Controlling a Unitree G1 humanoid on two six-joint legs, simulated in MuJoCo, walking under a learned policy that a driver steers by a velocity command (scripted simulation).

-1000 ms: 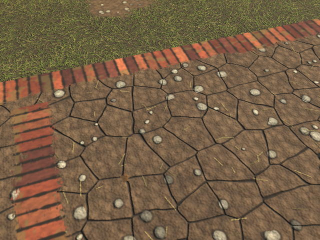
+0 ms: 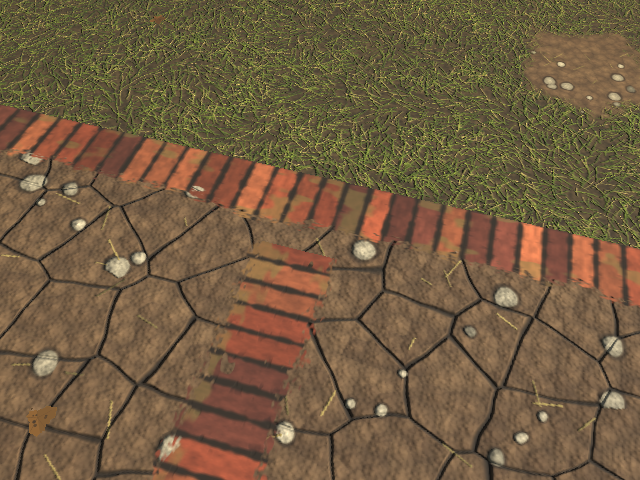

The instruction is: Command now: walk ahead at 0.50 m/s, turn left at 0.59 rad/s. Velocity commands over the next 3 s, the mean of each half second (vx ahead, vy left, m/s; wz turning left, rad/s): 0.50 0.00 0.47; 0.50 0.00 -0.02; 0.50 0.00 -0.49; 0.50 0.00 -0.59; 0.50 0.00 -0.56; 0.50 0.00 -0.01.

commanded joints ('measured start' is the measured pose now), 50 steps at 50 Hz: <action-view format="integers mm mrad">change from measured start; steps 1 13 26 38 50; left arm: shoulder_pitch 4 -162 125 238 185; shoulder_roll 68 97 102 179 55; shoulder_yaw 20 28 29 37 16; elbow -70 -151 -27 53 -4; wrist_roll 15 -13 -10 -38 -34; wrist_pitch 10 -30 -9 44 74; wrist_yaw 7 -33 -27 -13 -7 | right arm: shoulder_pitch -32 74 -63 -267 -86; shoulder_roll -158 -160 -57 -92 -101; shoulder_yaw -39 -40 11 7 -11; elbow -81 -35 -96 -155 -22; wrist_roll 3 15 -8 9 -31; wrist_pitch -25 11 -11 -39 -71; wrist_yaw -23 -52 -28 10 -8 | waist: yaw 38 -7 30 52 43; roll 56 170 -52 -70 111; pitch -68 -52 -37 -24 -31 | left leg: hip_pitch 41 179 -410 -180 98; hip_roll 248 255 215 132 362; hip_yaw -256 -398 -45 40 -57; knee -187 11 586 87 -267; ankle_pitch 293 175 -76 73 161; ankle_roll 187 82 -99 -46 91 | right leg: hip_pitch -51 150 449 580 -77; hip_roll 1 118 -111 -138 -19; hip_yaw -3 2 175 61 62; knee -136 -640 -946 -816 26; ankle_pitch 134 228 301 453 118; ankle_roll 34 -29 -261 -172 -7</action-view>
